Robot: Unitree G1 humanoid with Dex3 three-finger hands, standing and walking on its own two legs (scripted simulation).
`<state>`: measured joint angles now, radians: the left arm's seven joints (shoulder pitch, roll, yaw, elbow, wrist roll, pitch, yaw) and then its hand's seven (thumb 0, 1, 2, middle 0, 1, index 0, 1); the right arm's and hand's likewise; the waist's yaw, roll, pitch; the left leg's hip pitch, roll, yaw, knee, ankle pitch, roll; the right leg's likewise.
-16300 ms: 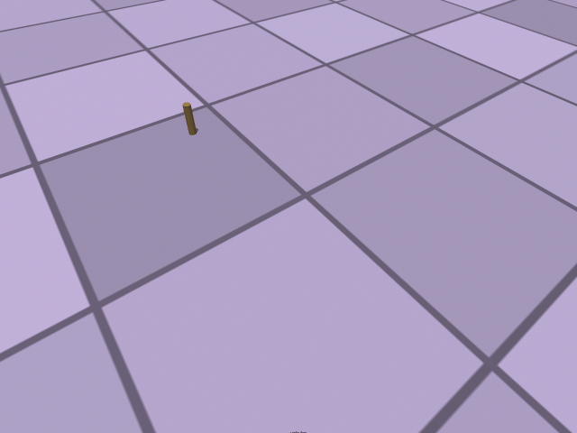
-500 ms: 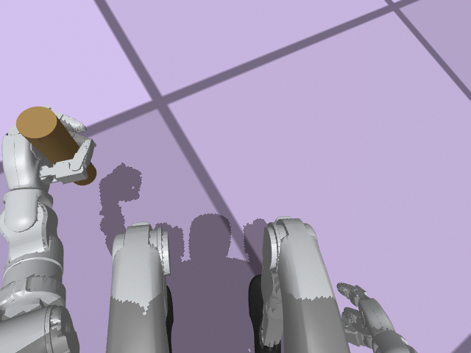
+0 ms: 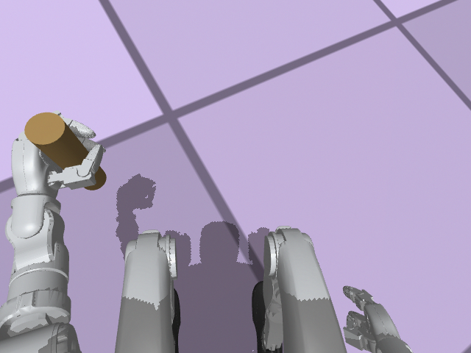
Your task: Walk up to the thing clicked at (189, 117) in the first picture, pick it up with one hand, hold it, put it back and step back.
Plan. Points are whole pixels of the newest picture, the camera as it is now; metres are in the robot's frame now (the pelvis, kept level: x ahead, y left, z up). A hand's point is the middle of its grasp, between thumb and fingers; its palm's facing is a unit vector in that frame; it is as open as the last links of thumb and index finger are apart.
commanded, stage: lift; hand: left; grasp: from the side
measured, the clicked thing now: (74, 158) +0.42 +0.25 -0.02
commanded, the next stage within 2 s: hold in 1.70 s
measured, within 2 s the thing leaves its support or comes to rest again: neither
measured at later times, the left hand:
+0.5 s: hand (21, 105) +0.40 +0.23 +0.15, palm faces +0.17 -0.98 -0.05, open 5.7 cm
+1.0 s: hand out of the picture +0.40 +0.21 +0.28, palm faces +0.16 -0.99 -0.03, open 5.7 cm
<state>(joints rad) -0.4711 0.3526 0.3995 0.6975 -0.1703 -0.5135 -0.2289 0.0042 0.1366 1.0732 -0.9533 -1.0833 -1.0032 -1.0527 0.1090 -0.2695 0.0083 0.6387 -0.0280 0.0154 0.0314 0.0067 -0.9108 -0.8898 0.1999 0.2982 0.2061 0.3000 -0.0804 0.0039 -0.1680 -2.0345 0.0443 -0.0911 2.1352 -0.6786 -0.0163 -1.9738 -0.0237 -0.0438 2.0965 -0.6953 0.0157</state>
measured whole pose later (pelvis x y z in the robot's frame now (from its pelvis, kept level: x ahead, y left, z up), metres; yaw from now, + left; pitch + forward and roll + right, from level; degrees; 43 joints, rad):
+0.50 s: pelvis +0.02 +0.01 +0.13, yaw +2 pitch +28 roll -4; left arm -0.24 0.28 0.25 0.30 -0.18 -0.28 -0.08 0.00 0.14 1.07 -0.95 -1.08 -1.00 -1.05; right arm 0.13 -0.24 -0.01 0.59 0.03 0.00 -0.02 0.01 -0.89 -0.89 0.20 0.30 0.21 0.30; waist -0.04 0.03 -0.18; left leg -1.58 0.05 -0.06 1.72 -0.64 -0.01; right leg -1.52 -0.03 -0.05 1.67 -0.65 0.02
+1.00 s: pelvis +0.05 +0.01 +0.25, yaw +3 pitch +18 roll -3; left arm -0.17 0.23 0.17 0.38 -0.16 -0.30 -0.05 0.00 0.14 1.06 -0.95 -1.08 -1.00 -1.06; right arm 0.21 -0.23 0.00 0.62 0.02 -0.04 -0.03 0.01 -0.89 -0.89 0.20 0.30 0.21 0.30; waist -0.04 0.02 -0.12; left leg -1.03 0.05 -0.03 1.26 -0.53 -0.01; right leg -0.98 -0.03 -0.05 1.21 -0.53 0.02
